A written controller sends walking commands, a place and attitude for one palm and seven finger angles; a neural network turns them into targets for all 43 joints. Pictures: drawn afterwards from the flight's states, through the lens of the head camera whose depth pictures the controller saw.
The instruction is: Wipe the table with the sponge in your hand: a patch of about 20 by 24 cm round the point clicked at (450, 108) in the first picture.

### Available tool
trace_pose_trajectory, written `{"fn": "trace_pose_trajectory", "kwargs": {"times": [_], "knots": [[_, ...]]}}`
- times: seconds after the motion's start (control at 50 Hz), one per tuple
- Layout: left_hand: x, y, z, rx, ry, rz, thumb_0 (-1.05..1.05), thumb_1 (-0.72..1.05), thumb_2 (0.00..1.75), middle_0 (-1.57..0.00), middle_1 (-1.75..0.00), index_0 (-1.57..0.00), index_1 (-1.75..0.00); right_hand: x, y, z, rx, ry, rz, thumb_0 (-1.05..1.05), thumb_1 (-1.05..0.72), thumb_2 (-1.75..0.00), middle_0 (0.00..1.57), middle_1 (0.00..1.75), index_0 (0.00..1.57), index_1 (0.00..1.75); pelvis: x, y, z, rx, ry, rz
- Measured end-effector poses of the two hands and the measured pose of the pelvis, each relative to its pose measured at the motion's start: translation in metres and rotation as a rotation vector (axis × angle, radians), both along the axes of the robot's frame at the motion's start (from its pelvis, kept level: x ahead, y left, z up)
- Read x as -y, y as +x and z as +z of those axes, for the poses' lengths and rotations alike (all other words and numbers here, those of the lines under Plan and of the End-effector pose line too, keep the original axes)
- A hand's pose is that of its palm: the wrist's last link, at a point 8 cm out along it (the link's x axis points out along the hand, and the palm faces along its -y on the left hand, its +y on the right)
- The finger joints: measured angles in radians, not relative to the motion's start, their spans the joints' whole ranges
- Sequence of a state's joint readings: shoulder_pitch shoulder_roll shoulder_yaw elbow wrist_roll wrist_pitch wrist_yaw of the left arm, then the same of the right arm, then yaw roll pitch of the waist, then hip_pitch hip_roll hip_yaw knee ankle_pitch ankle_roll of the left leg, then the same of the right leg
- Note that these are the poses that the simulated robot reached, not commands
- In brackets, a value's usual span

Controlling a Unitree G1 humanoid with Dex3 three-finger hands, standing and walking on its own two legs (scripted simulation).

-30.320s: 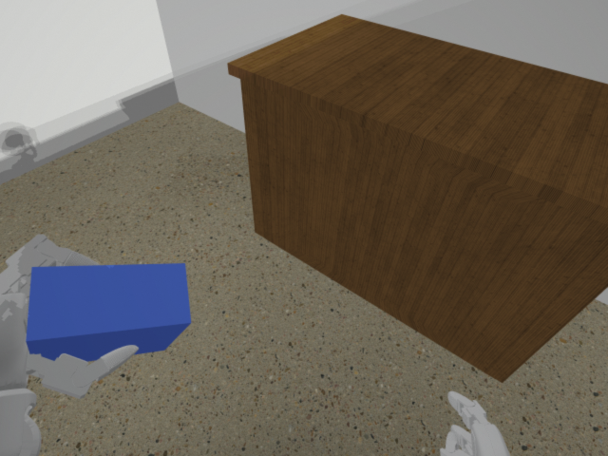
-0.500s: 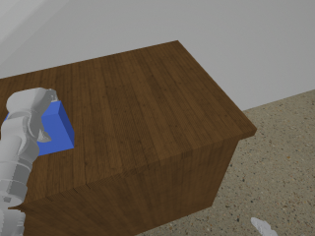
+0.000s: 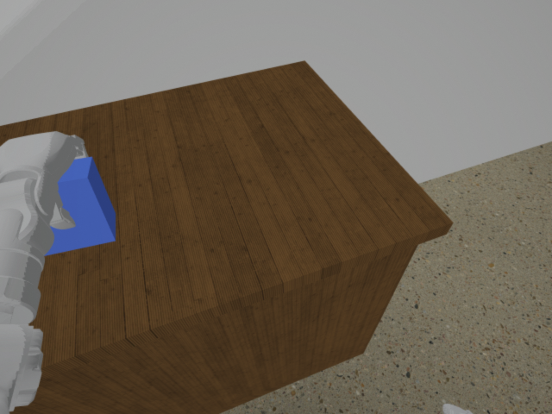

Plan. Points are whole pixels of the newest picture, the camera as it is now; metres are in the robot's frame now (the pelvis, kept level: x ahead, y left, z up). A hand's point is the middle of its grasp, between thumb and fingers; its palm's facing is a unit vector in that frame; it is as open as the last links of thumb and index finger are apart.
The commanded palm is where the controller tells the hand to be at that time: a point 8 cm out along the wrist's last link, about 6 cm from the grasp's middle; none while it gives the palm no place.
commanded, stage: wipe forward along the first lane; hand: left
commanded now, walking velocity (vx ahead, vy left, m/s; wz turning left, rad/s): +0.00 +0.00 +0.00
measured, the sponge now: (67, 218) +0.37 +0.36 +0.08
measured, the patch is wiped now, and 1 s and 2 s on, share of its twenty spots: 0.35 0.50 0.75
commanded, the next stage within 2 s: slide across to the middle lane in 0.16 s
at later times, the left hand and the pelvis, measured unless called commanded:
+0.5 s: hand (68, 165) +0.43 +0.35 +0.14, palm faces -0.07 +0.04 -1.00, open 10.4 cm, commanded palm +0.41 +0.33 +0.18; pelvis +0.02 +0.02 +0.00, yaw +0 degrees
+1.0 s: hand (115, 150) +0.46 +0.29 +0.14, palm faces -0.01 +0.00 -1.00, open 10.4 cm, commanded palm +0.44 +0.27 +0.19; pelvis +0.05 +0.02 +0.01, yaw +2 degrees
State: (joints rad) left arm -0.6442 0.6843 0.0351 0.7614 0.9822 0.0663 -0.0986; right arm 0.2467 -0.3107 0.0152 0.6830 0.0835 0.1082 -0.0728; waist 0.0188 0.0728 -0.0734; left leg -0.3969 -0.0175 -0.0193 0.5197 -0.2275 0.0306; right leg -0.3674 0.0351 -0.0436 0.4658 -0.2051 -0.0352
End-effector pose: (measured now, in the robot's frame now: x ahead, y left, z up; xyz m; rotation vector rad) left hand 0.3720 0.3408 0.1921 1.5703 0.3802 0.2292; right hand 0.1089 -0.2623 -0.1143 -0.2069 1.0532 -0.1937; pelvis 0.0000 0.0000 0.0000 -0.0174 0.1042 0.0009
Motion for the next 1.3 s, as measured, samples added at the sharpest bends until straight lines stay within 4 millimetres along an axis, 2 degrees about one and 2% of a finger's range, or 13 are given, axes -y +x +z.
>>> {"fn": "trace_pose_trajectory", "kwargs": {"times": [0.28, 0.46, 0.58, 0.82, 0.98, 1.12, 1.3], "knots": [[-0.012, 0.029, 0.001, -0.01, 0.022, -0.014, 0.03, -0.56, 1.05, -0.74, -1.3, -0.74, -1.31, -0.014, -0.003, 0.0, -0.048, -0.01, -0.002, 0.01, -0.91, -0.9, 0.2, 0.3, 0.2, 0.3, -0.015, 0.007, 0.0, -0.035, -0.006, 0.004], [-0.005, 0.04, 0.003, 0.01, 0.048, -0.044, 0.02, -0.55, 1.05, -0.73, -1.31, -0.74, -1.32, -0.026, 0.003, -0.003, -0.066, 0.007, -0.009, 0.01, -0.91, -0.9, 0.2, 0.3, 0.2, 0.3, -0.023, 0.018, 0.002, -0.034, -0.008, 0.007], [0.004, 0.042, 0.002, 0.062, 0.018, -0.05, 0.01, -0.54, 1.05, -0.72, -1.33, -0.72, -1.33, -0.037, 0.025, -0.001, -0.04, 0.026, 0.017, 0.01, -0.91, -0.9, 0.2, 0.3, 0.2, 0.3, -0.027, 0.027, 0.004, -0.016, -0.007, 0.017], [0.033, 0.061, 0.005, 0.082, -0.002, -0.043, 0.01, -0.54, 1.05, -0.71, -1.34, -0.71, -1.34, -0.058, 0.094, 0.012, 0.091, 0.061, 0.113, 0.01, -0.91, -0.9, 0.2, 0.3, 0.2, 0.3, -0.028, 0.04, 0.006, -0.01, -0.003, 0.033], [0.056, 0.069, 0.005, 0.084, -0.006, -0.046, 0.0, -0.54, 1.05, -0.7, -1.34, -0.71, -1.35, -0.06, 0.113, 0.012, 0.105, 0.082, 0.144, 0.01, -0.91, -0.9, 0.2, 0.3, 0.2, 0.3, -0.023, 0.048, 0.006, -0.014, 0.0, 0.038], [0.07, 0.068, 0.002, 0.091, -0.022, -0.035, 0.0, -0.53, 1.05, -0.7, -1.34, -0.7, -1.35, -0.052, 0.111, 0.009, 0.088, 0.093, 0.134, 0.01, -0.91, -0.9, 0.2, 0.3, 0.2, 0.3, -0.016, 0.052, 0.006, -0.01, 0.004, 0.026], [0.081, 0.04, 0.0, 0.131, -0.034, -0.027, 0.0, -0.52, 1.05, -0.68, -1.36, -0.68, -1.37, -0.034, 0.106, 0.011, 0.1, 0.095, 0.115, 0.01, -0.91, -0.9, 0.2, 0.3, 0.2, 0.3, -0.006, 0.051, 0.006, 0.02, 0.008, 0.013]]}}
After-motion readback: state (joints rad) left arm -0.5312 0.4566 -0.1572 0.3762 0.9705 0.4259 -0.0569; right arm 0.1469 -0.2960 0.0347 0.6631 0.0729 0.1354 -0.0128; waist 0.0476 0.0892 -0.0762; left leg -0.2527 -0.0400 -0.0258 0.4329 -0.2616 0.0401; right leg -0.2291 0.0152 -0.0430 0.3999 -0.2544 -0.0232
